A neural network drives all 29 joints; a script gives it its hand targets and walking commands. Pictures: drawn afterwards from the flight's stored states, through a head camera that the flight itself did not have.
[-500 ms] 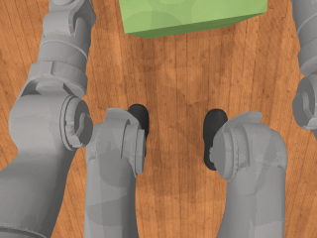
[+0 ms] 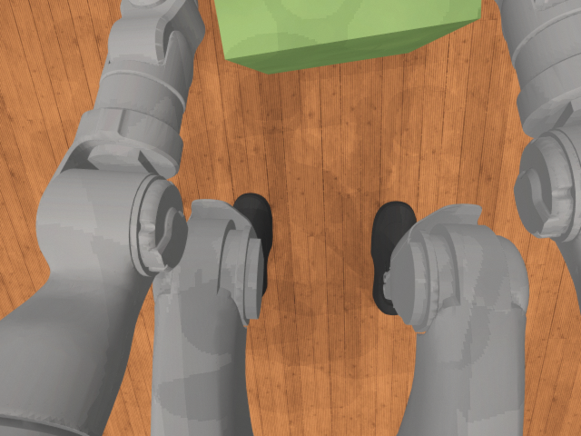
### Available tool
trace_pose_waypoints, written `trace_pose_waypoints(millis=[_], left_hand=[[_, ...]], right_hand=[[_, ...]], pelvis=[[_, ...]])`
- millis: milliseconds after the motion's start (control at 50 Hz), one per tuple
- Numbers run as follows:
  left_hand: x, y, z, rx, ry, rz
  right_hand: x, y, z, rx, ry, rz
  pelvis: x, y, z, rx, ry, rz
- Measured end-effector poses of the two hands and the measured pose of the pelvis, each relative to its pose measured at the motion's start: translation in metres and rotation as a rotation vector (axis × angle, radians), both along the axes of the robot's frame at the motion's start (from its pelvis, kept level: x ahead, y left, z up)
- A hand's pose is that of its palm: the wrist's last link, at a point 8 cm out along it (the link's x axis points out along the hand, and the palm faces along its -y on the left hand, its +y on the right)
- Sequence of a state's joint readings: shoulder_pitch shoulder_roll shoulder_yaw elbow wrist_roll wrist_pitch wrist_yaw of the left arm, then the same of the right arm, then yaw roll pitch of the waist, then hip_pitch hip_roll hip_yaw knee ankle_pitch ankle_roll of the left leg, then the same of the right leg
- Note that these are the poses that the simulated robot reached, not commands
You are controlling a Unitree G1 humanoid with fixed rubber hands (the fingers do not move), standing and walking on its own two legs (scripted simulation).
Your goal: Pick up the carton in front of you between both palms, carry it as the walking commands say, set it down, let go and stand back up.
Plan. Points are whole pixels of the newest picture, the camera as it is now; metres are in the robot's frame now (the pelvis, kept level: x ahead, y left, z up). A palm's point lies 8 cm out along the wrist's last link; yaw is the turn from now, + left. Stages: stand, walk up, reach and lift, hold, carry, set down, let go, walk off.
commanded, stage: reach and lift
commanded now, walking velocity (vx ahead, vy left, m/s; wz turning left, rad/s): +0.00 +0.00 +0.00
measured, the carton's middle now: out of the picture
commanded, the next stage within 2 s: none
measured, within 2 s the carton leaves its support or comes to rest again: leaves its support in 0.32 s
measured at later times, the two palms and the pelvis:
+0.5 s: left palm out of the picture +0.54 +0.13 -0.10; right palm out of the picture +0.56 -0.17 -0.10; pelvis +0.01 +0.00 +0.01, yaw -1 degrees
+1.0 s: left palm out of the picture +0.50 +0.13 +0.07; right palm out of the picture +0.50 -0.17 +0.07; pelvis +0.00 +0.01 +0.13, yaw -3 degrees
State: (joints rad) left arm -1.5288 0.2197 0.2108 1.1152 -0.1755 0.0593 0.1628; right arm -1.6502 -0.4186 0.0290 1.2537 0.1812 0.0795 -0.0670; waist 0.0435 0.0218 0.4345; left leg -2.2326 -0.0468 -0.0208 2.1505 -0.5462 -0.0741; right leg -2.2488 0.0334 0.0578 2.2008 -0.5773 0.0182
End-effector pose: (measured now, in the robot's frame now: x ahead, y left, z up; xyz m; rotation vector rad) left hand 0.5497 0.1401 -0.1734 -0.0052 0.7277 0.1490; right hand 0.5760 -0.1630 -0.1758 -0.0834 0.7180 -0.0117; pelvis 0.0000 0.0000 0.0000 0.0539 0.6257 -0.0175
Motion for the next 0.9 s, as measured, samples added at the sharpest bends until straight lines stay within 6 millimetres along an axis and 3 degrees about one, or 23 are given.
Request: trace_pose_waypoints(millis=[260, 380, 440, 500, 640, 740, 900], left_hand=[[0.008, 0.005, 0.004, -0.006, 0.032, 0.006], [0.006, 0.0, 0.021, 0.005, 0.011, 0.041], [0.0, -0.004, 0.042, -0.008, -0.019, 0.055], [-0.008, -0.007, 0.074, -0.017, -0.051, 0.052], [-0.028, -0.011, 0.146, -0.025, -0.042, 0.039], [-0.039, -0.008, 0.181, -0.013, -0.026, 0.03], [-0.045, -0.006, 0.22, -0.015, -0.042, 0.023]], right_hand=[[0.0, 0.0, 0.0, 0.027, 0.03, 0.012], [-0.009, 0.001, 0.011, 0.011, 0.015, -0.031], [-0.014, -0.001, 0.034, 0.008, -0.009, -0.066], [-0.021, -0.004, 0.071, 0.019, -0.04, -0.083], [-0.043, -0.008, 0.149, 0.033, -0.029, -0.113], [-0.055, -0.005, 0.184, 0.024, -0.014, -0.11], [-0.065, -0.003, 0.222, 0.026, -0.029, -0.121]], pelvis=[[0.01, -0.002, -0.008, -0.004, 0.01, 0.0], [0.016, -0.001, -0.006, -0.004, 0.047, -0.005], [0.016, 0.0, 0.0, -0.006, 0.069, -0.011], [0.015, 0.002, 0.01, -0.009, 0.09, -0.018], [0.004, 0.006, 0.048, -0.013, 0.117, -0.035], [-0.003, 0.008, 0.076, -0.013, 0.127, -0.038], [-0.004, 0.009, 0.107, -0.023, 0.135, -0.032]])
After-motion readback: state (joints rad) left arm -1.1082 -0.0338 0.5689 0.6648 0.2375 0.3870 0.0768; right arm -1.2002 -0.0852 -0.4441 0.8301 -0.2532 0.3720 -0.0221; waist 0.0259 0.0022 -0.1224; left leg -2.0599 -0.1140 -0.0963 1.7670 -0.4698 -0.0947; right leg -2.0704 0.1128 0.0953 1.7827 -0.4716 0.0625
